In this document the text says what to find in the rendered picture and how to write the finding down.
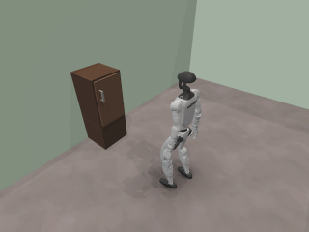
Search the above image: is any left robot thigh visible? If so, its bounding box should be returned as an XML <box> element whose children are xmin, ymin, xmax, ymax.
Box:
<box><xmin>160</xmin><ymin>137</ymin><xmax>181</xmax><ymax>166</ymax></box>

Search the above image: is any robot thigh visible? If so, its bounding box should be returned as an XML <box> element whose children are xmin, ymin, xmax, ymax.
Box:
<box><xmin>178</xmin><ymin>127</ymin><xmax>192</xmax><ymax>157</ymax></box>
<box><xmin>160</xmin><ymin>137</ymin><xmax>181</xmax><ymax>166</ymax></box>

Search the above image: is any right robot thigh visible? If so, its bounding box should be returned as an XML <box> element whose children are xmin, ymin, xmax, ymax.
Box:
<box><xmin>178</xmin><ymin>127</ymin><xmax>192</xmax><ymax>157</ymax></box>

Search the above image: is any handle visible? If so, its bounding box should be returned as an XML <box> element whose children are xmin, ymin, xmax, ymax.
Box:
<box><xmin>99</xmin><ymin>90</ymin><xmax>105</xmax><ymax>102</ymax></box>

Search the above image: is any right robot upper arm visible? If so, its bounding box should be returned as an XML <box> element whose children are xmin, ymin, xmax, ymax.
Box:
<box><xmin>190</xmin><ymin>89</ymin><xmax>202</xmax><ymax>115</ymax></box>

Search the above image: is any left robot hand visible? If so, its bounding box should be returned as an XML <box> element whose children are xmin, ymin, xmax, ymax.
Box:
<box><xmin>161</xmin><ymin>149</ymin><xmax>173</xmax><ymax>164</ymax></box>

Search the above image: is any right robot forearm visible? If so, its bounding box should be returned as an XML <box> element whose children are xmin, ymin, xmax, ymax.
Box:
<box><xmin>191</xmin><ymin>112</ymin><xmax>202</xmax><ymax>129</ymax></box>

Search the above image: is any right robot hand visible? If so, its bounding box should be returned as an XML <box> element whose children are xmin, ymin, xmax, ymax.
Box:
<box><xmin>189</xmin><ymin>127</ymin><xmax>199</xmax><ymax>140</ymax></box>

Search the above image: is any left robot forearm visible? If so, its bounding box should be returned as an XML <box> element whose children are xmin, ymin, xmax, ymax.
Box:
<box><xmin>166</xmin><ymin>126</ymin><xmax>180</xmax><ymax>152</ymax></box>

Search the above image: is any cupboard door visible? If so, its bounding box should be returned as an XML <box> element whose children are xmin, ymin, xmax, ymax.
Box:
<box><xmin>93</xmin><ymin>72</ymin><xmax>125</xmax><ymax>127</ymax></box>

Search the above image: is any left robot upper arm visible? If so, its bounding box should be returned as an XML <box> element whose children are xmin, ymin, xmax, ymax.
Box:
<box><xmin>170</xmin><ymin>100</ymin><xmax>183</xmax><ymax>132</ymax></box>

